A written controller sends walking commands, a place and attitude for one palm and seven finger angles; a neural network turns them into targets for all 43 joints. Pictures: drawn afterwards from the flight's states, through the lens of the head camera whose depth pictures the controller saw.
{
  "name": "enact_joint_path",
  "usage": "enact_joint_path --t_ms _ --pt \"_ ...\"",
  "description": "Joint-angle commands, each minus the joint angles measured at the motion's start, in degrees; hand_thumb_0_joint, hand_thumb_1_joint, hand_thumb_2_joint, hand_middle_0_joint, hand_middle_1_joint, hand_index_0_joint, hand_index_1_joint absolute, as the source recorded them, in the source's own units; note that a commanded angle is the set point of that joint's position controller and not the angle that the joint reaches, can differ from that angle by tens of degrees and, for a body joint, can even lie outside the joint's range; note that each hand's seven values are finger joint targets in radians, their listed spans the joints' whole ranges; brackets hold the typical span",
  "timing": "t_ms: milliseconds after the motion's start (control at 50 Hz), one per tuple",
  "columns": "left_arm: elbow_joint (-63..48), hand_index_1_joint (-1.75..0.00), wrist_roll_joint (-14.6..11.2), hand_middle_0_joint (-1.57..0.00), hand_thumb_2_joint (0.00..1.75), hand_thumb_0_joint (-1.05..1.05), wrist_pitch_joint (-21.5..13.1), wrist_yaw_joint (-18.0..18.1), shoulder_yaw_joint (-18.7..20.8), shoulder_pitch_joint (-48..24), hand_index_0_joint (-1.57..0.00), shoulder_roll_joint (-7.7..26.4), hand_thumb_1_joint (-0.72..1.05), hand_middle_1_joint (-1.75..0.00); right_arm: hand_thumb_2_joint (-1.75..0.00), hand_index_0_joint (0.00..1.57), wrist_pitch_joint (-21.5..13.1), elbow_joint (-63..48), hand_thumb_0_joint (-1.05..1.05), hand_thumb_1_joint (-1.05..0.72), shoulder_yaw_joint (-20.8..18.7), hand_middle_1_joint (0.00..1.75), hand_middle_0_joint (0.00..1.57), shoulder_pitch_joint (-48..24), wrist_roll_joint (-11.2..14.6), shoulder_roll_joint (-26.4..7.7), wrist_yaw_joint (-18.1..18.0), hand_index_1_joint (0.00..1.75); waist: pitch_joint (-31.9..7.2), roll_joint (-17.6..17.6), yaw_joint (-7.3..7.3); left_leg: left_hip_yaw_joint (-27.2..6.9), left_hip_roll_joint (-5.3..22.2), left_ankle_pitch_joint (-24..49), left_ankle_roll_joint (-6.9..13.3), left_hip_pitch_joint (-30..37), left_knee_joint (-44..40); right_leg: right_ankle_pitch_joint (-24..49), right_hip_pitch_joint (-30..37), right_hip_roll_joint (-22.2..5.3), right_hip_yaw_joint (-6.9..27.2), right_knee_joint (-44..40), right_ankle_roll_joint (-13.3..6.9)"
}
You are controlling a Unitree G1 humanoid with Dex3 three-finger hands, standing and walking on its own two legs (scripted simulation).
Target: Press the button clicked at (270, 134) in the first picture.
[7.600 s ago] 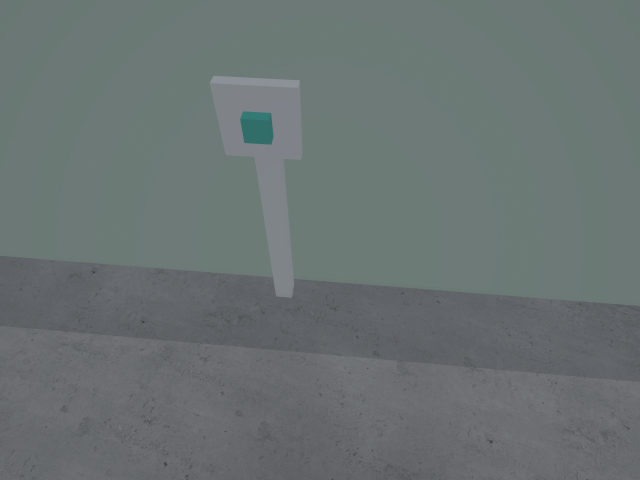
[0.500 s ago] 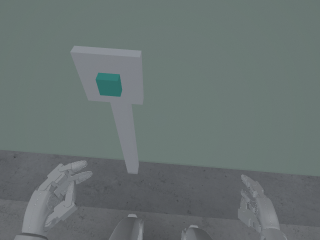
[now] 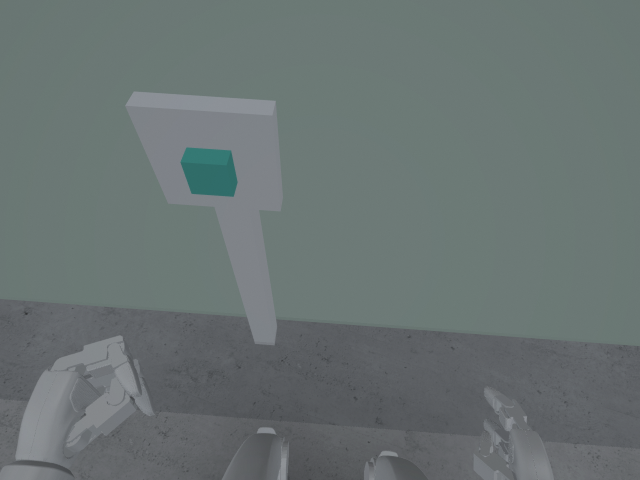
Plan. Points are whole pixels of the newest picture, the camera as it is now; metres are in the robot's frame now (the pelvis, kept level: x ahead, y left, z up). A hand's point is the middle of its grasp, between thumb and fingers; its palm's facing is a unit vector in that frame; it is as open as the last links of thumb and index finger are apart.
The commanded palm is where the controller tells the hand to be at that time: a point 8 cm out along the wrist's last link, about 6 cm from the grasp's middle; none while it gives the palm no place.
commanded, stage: raise the hand and make a fist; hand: left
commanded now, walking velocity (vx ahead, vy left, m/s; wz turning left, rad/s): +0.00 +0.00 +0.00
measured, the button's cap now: (211, 170) +0.49 +0.19 +0.09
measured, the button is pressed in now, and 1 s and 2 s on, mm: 0 0 0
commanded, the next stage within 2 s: aim a knuckle at the button in 1.14 s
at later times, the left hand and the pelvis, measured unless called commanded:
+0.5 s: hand (117, 383) +0.21 +0.22 +0.06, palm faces +0.01 -1.00 -0.05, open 3.1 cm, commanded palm +0.19 +0.28 +0.07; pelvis +0.00 +0.02 +0.01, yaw +1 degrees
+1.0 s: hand (124, 354) +0.23 +0.22 +0.07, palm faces +0.00 -1.00 -0.05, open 3.1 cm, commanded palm +0.21 +0.28 +0.08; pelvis +0.01 +0.02 +0.02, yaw +0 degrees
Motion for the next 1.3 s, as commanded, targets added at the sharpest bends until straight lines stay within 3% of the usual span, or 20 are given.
enact_joint_path --t_ms 0,260,340,380,420,480,560,580,640,680,720,780,860,960,980,1060,1080,1120,1200,1280 --pt "-11.08 -1.5 -0.38 -1.3 0.9 0.0 -4.65 1.21 4.0 0.12 -1.3 7.6 0.9 -1.5 -0.9 0.2 -3.32 -9.98 0.0 -0.9 -2.76 0.3 0.2 -4.01 0.38 -8.03 -0.53 0.3 -9.85 0.1 0.3 -2.56 -1.86 10.67 0.64 10.39 -10.2 6.83 5.24 0.63 5.9 -12.2 1.05" --pt "-13.0 -1.5 1.04 -1.3 0.9 0.0 -3.83 3.05 1.93 -3.05 -1.3 7.63 0.9 -1.5 -0.9 0.2 -2.14 -11.64 0.0 -0.9 -1.75 0.3 0.2 -2.73 0.52 -9.02 -0.6 0.3 -8.47 3.27 -0.44 -3.69 -1.83 6.67 0.43 15.1 -14.8 5.4 4.34 1.33 3.08 -13.21 0.6" --pt "-12.77 -1.5 1.0 -1.3 0.9 0.0 -2.57 3.06 1.8 -3.9 -1.3 7.65 0.9 -1.5 -0.9 0.2 -1.66 -12.07 0.0 -0.9 -1.39 0.3 0.2 -2.41 0.47 -9.01 -0.52 0.3 -8.45 3.34 -0.6 -3.91 -1.78 7.68 0.32 16.4 -15.46 6.91 5.08 1.49 2.73 -13.7 0.61" --pt "-11.67 -1.5 0.78 -1.3 0.9 0.0 -2.11 3.17 2.61 -4.75 -1.3 8.4 0.9 -1.5 -0.9 0.2 -1.47 -12.08 0.0 -0.9 -1.23 0.3 0.2 -2.49 0.39 -9.2 -0.62 0.3 -8.02 0.79 -0.67 -4.03 -1.78 7.06 0.48 15.47 -15.39 6.33 5.57 1.76 2.79 -13.9 0.65" --pt "-12.11 -1.5 0.97 -1.3 0.9 0.0 -1.76 2.95 1.76 -5.47 -1.3 7.75 0.9 -1.5 -0.9 0.2 -1.36 -12.32 0.0 -0.9 -1.01 0.3 0.2 -2.19 0.48 -9.2 -0.54 0.3 -7.93 3.34 -0.7 -3.88 -1.84 7.48 0.3 16.61 -15.77 6.94 5.48 1.57 2.74 -14.19 0.59" --pt "-11.24 -1.5 1.08 -1.3 0.9 0.0 -1.22 3.08 2.05 -6.35 -1.3 8.26 0.9 -1.5 -0.9 0.2 -1.31 -12.29 0.0 -0.9 -0.76 0.3 0.2 -2.02 0.41 -9.42 -0.53 0.3 -7.69 1.59 -0.74 -4.34 -1.79 7.5 0.3 16.69 -16.29 7.17 6.23 1.85 2.54 -14.31 0.51" --pt "-13.11 -1.5 1.3 -1.3 0.9 0.0 -1.05 3.42 1.78 -7.82 -1.3 8.29 0.9 -1.5 -0.9 0.2 -1.42 -12.48 0.0 -0.9 -0.68 0.3 0.2 -1.74 0.47 -9.48 -0.38 0.3 -8.63 3.99 -0.6 -4.53 -1.71 8.58 -0.03 18.92 -17.33 8.44 6.56 1.56 2.16 -14.42 0.46" --pt "-11.86 -1.5 1.39 -1.3 0.9 0.0 -0.75 3.51 2.26 -8.06 -1.3 8.93 0.9 -1.5 -0.9 0.2 -1.25 -12.34 0.0 -0.9 -0.6 0.3 0.2 -1.53 0.35 -9.6 -0.39 0.3 -8.27 1.6 -0.85 -4.67 -1.65 8.71 0.15 18.2 -17.15 8.54 6.97 1.84 2.11 -14.37 0.5" --pt "-12.15 -1.5 1.11 -1.3 0.9 0.0 -0.51 3.44 2.06 -8.77 -1.3 8.44 0.9 -1.5 -0.9 0.2 -1.18 -12.23 0.0 -0.9 -0.62 0.3 0.2 -1.32 0.55 -9.61 -0.44 0.3 -8.54 3.33 -0.92 -4.34 -1.72 9.37 0.01 19.39 -17.51 9.24 7.2 1.59 2.16 -15.02 0.57" --pt "-10.99 -1.5 1.2 -1.3 0.9 0.0 -0.22 3.6 2.6 -9.26 -1.3 9.08 0.9 -1.5 -0.9 0.2 -1.05 -12.14 0.0 -0.9 -0.56 0.3 0.2 -1.37 0.49 -9.89 -0.45 0.3 -8.16 1.16 -0.76 -4.57 -1.65 9.57 0.06 18.82 -17.7 9.28 7.99 1.81 2.1 -15.01 0.48" --pt "-11.9 -1.5 1.24 -1.3 0.9 0.0 -0.26 3.61 2.29 -10.21 -1.3 8.86 0.9 -1.5 -0.9 0.2 -1.04 -12.17 0.0 -0.9 -0.62 0.3 0.2 -0.96 0.54 -9.83 -0.44 0.3 -9.44 3.85 -0.76 -4.18 -1.71 10.91 -0.08 20.41 -17.93 10.39 8.2 1.51 2.19 -15.21 0.56" --pt "-9.44 -1.5 1.47 -1.3 0.9 0.0 0.33 3.71 2.21 -8.34 -1.3 8.6 0.9 -1.5 -0.9 0.2 -0.84 -12.13 0.0 -0.9 -0.65 0.3 0.2 -1.16 0.53 -9.92 -0.31 0.3 -8.07 1.26 -0.74 -4.24 -1.63 10.84 0.05 19.39 -18.07 10.31 8.57 1.79 2.09 -15.49 0.56" --pt "-10.46 -1.5 1.44 -1.3 0.9 0.0 -0.15 3.83 1.95 -8.96 -1.3 8.21 0.9 -1.5 -0.9 0.2 -0.69 -12.33 0.0 -0.9 -0.78 0.3 0.2 -1.04 0.57 -9.94 -0.16 0.3 -8.1 3.28 -0.62 -3.99 -1.63 11.95 -0.21 20.47 -18.35 11.3 8.46 1.53 1.98 -15.45 0.54" --pt "-10.96 -1.5 1.28 -1.3 0.9 0.0 -1.35 4.18 2.6 -9.11 -1.3 8.43 0.9 -1.5 -0.9 0.2 -0.57 -12.11 0.0 -0.9 -0.93 0.3 0.2 -0.73 0.34 -9.83 -0.07 0.3 -9.53 2.85 -0.59 -3.63 -1.74 13.65 -0.21 20.75 -17.57 12.69 9.02 1.46 2.18 -15.1 0.6" --pt "-10.02 -1.5 1.31 -1.3 0.9 0.0 -1.35 4.14 2.67 -9.14 -1.3 8.79 0.9 -1.5 -0.9 0.2 -0.43 -12.08 0.0 -0.9 -0.92 0.3 0.2 -0.78 0.27 -9.9 -0.09 0.3 -8.96 0.86 -0.76 -3.56 -1.74 13.67 0.03 19.75 -17.15 12.88 9.38 1.72 2.39 -15.02 0.64" --pt "-9.68 -1.5 1.44 -1.3 0.9 0.0 -1.33 3.66 1.92 -9.33 -1.3 8.1 0.9 -1.5 -0.9 0.2 -0.2 -12.19 0.0 -0.9 -0.88 0.3 0.2 -0.72 0.47 -9.96 -0.12 0.3 -9.02 2.44 -0.84 -3.37 -1.83 12.95 -0.01 19.77 -17.17 12.5 9.02 1.46 2.54 -15.26 0.7" --pt "-9.58 -1.5 1.38 -1.3 0.9 0.0 -1.24 3.57 2.22 -9.8 -1.3 8.77 0.9 -1.5 -0.9 0.2 -0.11 -12.19 0.0 -0.9 -0.9 0.3 0.2 -0.98 0.35 -9.98 -0.21 0.3 -8.73 0.98 -1.07 -3.26 -1.88 12.82 0.28 19.06 -16.71 12.55 9.21 1.62 2.78 -15.26 0.77" --pt "-10.77 -1.5 1.47 -1.3 0.9 0.0 -1.49 3.47 1.96 -10.08 -1.3 8.65 0.9 -1.5 -0.9 0.2 -0.15 -12.29 0.0 -0.9 -0.82 0.3 0.2 -0.91 0.49 -9.93 -0.18 0.3 -9.69 3.18 -0.76 -3.25 -1.92 13.18 0.09 20.02 -16.97 12.7 9.29 1.4 2.81 -15.23 0.65" --pt "-10.32 -1.5 1.01 -1.3 0.9 0.0 -1.68 3.5 2.54 -9.27 -1.3 8.64 0.9 -1.5 -0.9 0.2 -0.09 -12.13 0.0 -0.9 -0.87 0.3 0.2 -1.19 0.41 -9.62 -0.3 0.3 -10.05 1.67 -0.7 -2.65 -2.11 14.24 0.36 19.28 -16.04 14.24 10.36 1.39 3.37 -15.34 0.81" --pt "-7.84 -1.5 1.09 -1.3 0.9 0.0 -1.85 3.17 1.44 -13.29 -1.3 8.33 0.9 -1.5 -0.9 0.2 0.11 -11.35 0.0 -0.9 -0.59 0.3 0.2 -0.83 0.34 -9.98 -0.45 0.3 -7.57 -0.07 -2.13 -2.79 -2.06 11.81 0.56 17.13 -15.0 12.02 8.14 1.54 3.66 -15.45 1.0"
